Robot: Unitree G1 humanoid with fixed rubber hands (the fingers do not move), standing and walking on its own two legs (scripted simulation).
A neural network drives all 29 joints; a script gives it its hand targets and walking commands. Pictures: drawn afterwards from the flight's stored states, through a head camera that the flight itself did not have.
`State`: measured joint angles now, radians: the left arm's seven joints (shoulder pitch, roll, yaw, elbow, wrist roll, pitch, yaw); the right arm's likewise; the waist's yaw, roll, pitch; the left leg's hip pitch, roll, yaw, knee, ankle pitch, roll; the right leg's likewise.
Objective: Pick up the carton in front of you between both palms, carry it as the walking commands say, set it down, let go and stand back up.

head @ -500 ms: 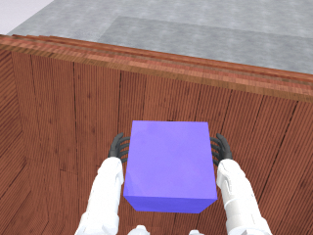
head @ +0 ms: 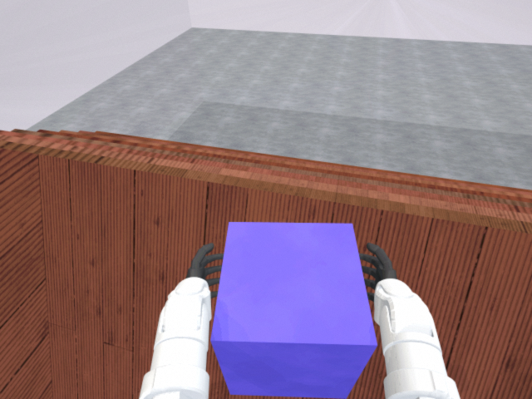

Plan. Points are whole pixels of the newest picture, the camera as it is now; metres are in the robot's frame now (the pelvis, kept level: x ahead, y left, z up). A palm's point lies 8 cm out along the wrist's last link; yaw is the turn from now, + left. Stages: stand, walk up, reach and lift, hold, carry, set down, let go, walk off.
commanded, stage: reach and lift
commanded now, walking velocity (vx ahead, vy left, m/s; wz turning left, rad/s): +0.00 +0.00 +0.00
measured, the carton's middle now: (288, 312) +0.30 +0.00 -0.05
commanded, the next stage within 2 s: hold in 0.84 s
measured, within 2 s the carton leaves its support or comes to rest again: neither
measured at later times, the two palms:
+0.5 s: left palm (197, 278) +0.30 +0.15 +0.04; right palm (384, 280) +0.31 -0.15 +0.04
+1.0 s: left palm (194, 275) +0.29 +0.15 +0.06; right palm (389, 277) +0.30 -0.15 +0.06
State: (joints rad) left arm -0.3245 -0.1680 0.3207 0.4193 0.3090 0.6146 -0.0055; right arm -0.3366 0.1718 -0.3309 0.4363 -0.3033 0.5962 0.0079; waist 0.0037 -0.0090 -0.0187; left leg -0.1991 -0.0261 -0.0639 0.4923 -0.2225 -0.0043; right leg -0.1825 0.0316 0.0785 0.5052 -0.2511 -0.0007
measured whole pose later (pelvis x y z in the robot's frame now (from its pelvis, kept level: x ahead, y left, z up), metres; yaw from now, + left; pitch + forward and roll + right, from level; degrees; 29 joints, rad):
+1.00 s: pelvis +0.01 +0.00 +0.01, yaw +0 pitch -7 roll +0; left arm -0.23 -0.15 0.19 0.20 0.26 0.75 0.01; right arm -0.24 0.15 -0.20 0.21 -0.26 0.73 0.00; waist 0.00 -0.01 0.01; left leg -0.05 -0.03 -0.07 0.36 -0.18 0.00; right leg -0.03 0.02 0.08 0.37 -0.21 0.00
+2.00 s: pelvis +0.32 -0.02 +0.00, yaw -3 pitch +5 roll +0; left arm -0.18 -0.14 0.13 -0.33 0.10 1.24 0.09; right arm -0.20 0.14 -0.12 -0.31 -0.10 1.23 -0.10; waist -0.03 0.02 -0.14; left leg -0.02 0.07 0.20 0.32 -0.37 -0.04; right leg -0.52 -0.08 -0.20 0.52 -0.14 0.00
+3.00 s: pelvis +0.99 -0.07 -0.03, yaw -2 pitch +2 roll +0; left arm -0.49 -0.06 0.15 -0.08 0.09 1.21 0.11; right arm -0.50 0.02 -0.15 -0.09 -0.06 1.21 -0.11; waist 0.02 0.04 -0.05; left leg -0.12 0.08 0.11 0.89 -0.53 -0.01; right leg -0.55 -0.02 -0.19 0.68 -0.17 -0.11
